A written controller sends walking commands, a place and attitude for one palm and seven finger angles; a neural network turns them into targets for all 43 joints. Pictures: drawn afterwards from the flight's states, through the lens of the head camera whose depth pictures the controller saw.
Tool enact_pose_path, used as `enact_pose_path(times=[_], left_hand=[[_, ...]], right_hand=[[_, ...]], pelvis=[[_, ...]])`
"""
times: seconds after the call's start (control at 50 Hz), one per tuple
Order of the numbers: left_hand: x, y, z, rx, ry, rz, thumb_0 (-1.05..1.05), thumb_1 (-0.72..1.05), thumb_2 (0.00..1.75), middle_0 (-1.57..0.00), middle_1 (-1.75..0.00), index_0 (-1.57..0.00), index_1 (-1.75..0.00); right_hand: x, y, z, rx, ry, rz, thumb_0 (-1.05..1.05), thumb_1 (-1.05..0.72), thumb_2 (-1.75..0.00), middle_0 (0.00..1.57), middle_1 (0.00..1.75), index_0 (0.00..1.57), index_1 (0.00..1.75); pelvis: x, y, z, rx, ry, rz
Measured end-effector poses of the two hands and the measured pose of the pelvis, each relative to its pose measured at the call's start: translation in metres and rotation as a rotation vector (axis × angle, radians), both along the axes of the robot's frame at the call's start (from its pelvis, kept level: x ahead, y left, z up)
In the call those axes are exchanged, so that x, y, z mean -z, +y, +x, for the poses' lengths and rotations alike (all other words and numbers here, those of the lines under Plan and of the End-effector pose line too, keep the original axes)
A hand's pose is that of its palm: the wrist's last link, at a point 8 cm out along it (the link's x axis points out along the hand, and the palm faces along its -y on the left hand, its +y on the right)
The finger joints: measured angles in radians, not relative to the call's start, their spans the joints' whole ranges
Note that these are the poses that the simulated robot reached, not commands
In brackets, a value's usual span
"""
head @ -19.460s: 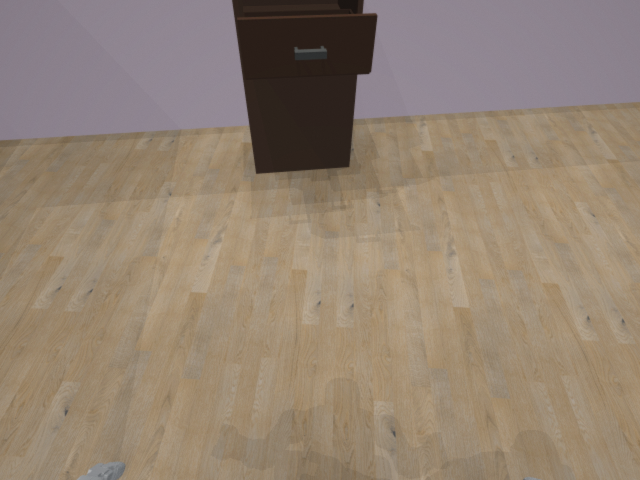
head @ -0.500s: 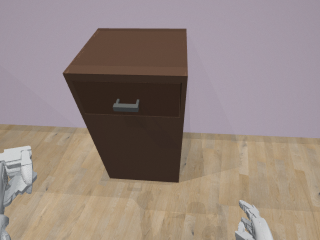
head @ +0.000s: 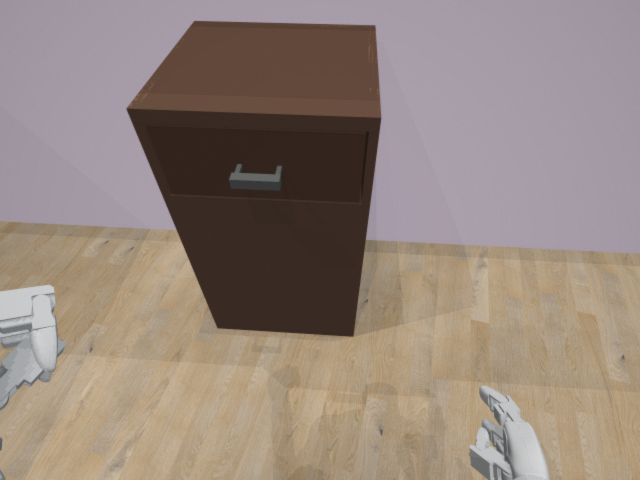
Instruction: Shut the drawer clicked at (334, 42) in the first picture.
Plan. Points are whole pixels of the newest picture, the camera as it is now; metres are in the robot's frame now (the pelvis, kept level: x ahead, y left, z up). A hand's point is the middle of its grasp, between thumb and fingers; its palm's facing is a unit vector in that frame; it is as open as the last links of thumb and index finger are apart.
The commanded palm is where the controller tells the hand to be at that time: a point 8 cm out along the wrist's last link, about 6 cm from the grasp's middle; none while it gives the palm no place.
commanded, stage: step back with the hand held close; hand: left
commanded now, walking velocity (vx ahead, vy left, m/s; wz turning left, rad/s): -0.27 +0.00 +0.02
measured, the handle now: (257, 175) +0.67 +0.19 -0.03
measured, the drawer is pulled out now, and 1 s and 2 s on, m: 0.00 0.00 0.00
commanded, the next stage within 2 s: stop stepping back and stand still in 1.04 s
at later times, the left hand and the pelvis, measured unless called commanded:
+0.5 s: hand (35, 394) +0.15 +0.24 +0.17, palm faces +0.40 -0.78 -0.48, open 3.2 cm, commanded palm +0.07 +0.28 +0.19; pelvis -0.04 +0.00 -0.01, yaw +3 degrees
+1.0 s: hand out of the picture +0.07 +0.26 +0.18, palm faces +0.35 -0.76 -0.55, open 3.2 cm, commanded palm +0.00 +0.29 +0.19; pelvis -0.11 +0.00 +0.00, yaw +4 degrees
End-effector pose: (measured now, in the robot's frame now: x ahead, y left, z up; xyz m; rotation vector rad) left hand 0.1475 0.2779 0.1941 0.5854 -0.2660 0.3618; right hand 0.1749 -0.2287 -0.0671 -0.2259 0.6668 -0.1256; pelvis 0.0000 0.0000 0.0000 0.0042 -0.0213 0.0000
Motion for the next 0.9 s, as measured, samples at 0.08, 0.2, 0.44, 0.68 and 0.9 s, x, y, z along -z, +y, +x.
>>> enact_pose_path(times=[0.08, 0.2, 0.44, 0.68, 0.9], left_hand=[[0.000, -0.003, -0.006, 0.021, -0.025, -0.009, 0.01, 0.89, 0.90, -1.41, -1.60, -1.41, -1.60], [0.001, 0.002, -0.013, 0.032, -0.033, 0.023, 0.01, 0.89, 0.90, -1.41, -1.60, -1.41, -1.60], [0.002, -0.002, -0.035, 0.024, -0.069, 0.039, 0.01, 0.89, 0.90, -1.41, -1.60, -1.41, -1.60], [-0.007, 0.005, -0.064, -0.007, -0.084, 0.090, 0.01, 0.89, 0.90, -1.41, -1.60, -1.41, -1.60], [-0.001, -0.001, -0.086, 0.145, -0.021, 0.050, 0.01, 0.88, 0.90, -1.41, -1.60, -1.41, -1.60]], right_hand=[[0.000, -0.004, -0.013, -0.002, 0.014, -0.021, 0.01, -0.91, -0.90, 0.20, 0.30, 0.21, 0.30], [0.000, -0.012, -0.035, 0.023, 0.050, -0.055, 0.01, -0.91, -0.90, 0.20, 0.30, 0.21, 0.30], [0.010, -0.020, -0.042, 0.000, 0.071, -0.062, 0.01, -0.91, -0.90, 0.20, 0.30, 0.21, 0.30], [0.005, -0.007, -0.051, -0.033, 0.037, -0.044, 0.01, -0.91, -0.90, 0.20, 0.30, 0.21, 0.30], [-0.012, -0.006, -0.082, 0.012, 0.022, -0.067, 0.01, -0.91, -0.90, 0.20, 0.30, 0.21, 0.30]], pelvis=[[0.001, 0.000, -0.009, -0.003, 0.010, -0.010], [0.001, -0.001, -0.017, -0.029, 0.014, -0.014], [0.009, -0.007, -0.034, -0.048, 0.015, -0.011], [0.007, -0.012, -0.050, -0.054, 0.065, -0.040], [-0.001, -0.001, -0.090, -0.050, 0.042, -0.055]])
